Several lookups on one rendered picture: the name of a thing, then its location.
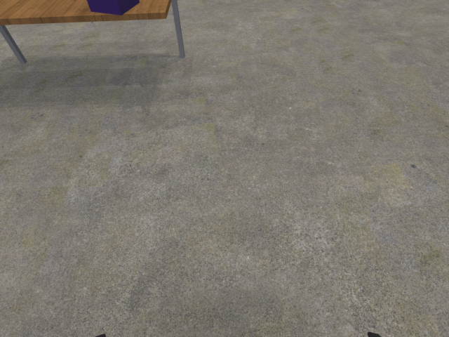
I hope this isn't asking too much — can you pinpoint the carton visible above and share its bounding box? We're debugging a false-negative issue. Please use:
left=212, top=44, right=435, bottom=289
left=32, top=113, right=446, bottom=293
left=87, top=0, right=140, bottom=15

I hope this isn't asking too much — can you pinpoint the table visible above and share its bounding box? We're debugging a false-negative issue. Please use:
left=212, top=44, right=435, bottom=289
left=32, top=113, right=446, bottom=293
left=0, top=0, right=185, bottom=64

